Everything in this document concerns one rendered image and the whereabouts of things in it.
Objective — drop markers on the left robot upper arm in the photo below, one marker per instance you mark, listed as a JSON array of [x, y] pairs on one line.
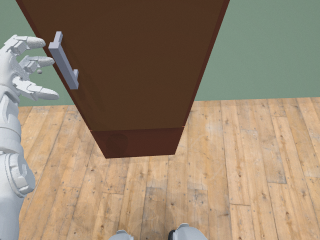
[[16, 181]]

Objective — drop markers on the left robot shin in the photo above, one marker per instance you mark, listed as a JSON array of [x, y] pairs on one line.
[[121, 231]]

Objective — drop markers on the left robot hand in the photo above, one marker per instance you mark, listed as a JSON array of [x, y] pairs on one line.
[[10, 69]]

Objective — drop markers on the robot left forearm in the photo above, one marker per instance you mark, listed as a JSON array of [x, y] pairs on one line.
[[10, 126]]

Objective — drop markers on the handle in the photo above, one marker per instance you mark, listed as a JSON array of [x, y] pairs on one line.
[[56, 50]]

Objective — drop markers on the cupboard door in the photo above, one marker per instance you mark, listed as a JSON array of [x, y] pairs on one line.
[[138, 61]]

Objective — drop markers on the robot right thigh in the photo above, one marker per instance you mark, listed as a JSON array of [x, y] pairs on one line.
[[188, 233]]

